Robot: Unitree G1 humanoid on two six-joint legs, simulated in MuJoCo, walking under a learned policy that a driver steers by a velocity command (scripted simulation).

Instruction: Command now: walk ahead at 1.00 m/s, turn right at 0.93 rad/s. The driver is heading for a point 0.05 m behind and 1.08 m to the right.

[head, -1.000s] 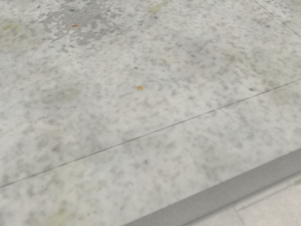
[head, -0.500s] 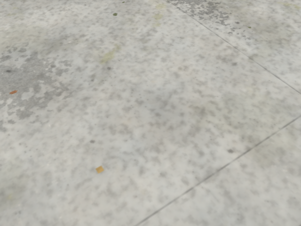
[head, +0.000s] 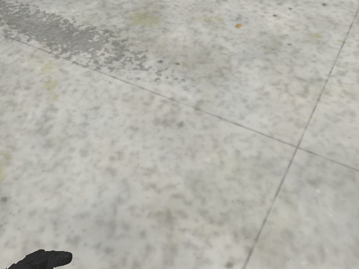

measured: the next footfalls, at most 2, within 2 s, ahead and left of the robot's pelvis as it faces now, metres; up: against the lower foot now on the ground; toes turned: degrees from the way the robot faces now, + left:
right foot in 0.16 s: +0.35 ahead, -0.06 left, +0.00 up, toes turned -10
left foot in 0.58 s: +0.81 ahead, -0.07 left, +0.00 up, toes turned -35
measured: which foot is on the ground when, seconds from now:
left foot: down 0.00-0.14, up 0.16-0.56, down 0.58-1.00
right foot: up 0.00-0.14, down 0.16-0.58, up 0.60-1.00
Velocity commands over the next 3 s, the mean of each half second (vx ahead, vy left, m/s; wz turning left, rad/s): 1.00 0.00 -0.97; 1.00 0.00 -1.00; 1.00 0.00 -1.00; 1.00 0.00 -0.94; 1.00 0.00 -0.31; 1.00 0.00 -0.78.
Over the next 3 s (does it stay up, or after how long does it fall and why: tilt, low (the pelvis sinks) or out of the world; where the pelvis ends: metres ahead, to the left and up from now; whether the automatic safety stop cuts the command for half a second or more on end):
stays up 0.61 -2.06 0.01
